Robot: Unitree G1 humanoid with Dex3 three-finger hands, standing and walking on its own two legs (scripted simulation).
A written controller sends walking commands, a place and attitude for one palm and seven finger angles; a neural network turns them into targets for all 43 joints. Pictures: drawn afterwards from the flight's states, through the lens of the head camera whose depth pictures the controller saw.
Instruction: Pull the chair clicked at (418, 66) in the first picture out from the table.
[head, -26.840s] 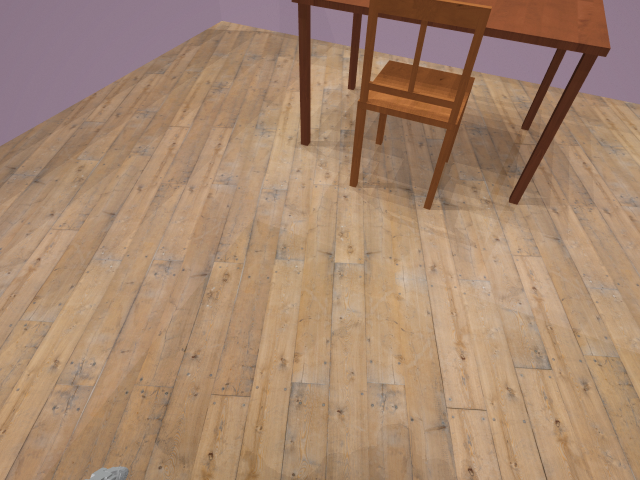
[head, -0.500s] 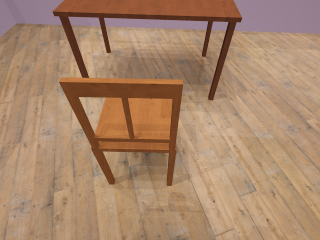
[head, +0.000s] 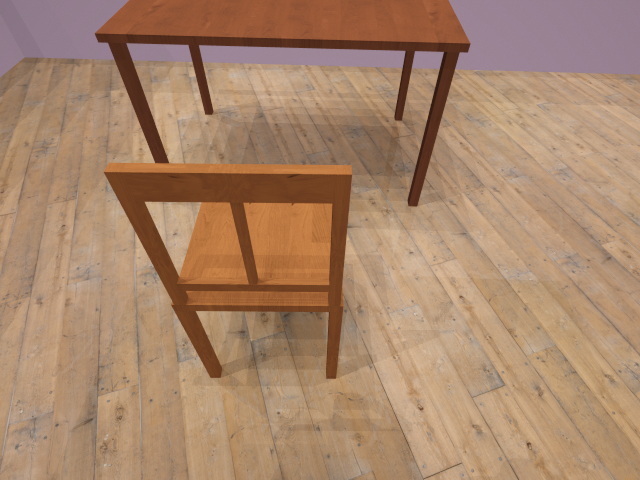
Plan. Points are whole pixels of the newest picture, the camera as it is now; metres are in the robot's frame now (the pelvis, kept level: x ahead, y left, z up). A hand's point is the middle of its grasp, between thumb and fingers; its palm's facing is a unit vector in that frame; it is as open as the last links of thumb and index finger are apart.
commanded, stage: look to check the result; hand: left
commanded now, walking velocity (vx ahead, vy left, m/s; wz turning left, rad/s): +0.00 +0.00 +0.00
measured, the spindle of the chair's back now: (245, 244) +0.54 +0.18 -0.11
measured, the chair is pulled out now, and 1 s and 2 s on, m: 0.61 0.61 0.61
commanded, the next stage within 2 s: stand and wait in 0.78 s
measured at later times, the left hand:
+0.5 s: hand out of the picture -0.01 +0.15 -0.17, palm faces +0.05 -0.98 -0.17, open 7.4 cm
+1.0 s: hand out of the picture -0.01 +0.15 -0.17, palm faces +0.06 -0.99 -0.16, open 7.4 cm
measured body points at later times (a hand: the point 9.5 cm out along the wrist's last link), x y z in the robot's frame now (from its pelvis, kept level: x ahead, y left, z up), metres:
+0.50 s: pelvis +0.00 -0.01 +0.00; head +0.02 -0.01 +0.45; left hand -0.01 +0.20 -0.16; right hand -0.01 -0.21 -0.16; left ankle +0.04 +0.13 -0.74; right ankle -0.01 -0.11 -0.74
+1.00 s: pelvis +0.00 -0.01 +0.00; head +0.02 -0.01 +0.45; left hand -0.01 +0.20 -0.16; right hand -0.02 -0.21 -0.16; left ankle +0.04 +0.13 -0.74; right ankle -0.01 -0.11 -0.74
